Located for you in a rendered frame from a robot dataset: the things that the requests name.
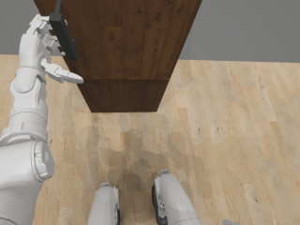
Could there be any robot left hand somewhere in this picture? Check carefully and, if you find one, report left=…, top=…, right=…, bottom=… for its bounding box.
left=19, top=14, right=83, bottom=83

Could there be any robot left upper arm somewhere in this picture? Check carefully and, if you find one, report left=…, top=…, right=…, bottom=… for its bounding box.
left=0, top=140, right=55, bottom=225

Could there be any cupboard door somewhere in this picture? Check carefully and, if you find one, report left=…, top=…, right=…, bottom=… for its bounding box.
left=38, top=0, right=197, bottom=80

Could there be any robot right thigh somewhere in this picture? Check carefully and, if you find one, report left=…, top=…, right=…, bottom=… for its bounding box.
left=154, top=173, right=203, bottom=225

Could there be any handle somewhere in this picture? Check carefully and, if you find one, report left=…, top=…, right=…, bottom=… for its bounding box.
left=49, top=0, right=78, bottom=61

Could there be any right robot shin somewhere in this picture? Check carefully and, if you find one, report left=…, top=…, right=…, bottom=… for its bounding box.
left=157, top=170, right=176, bottom=218

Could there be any left robot forearm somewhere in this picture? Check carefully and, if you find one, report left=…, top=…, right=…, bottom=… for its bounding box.
left=0, top=67, right=49, bottom=147

